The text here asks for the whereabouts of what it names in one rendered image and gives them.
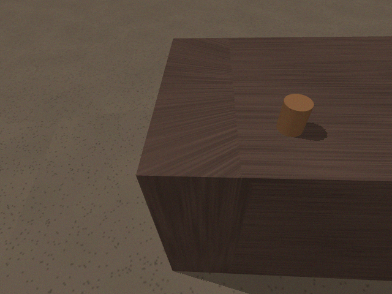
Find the can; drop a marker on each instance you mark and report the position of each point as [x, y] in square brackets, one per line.
[295, 112]

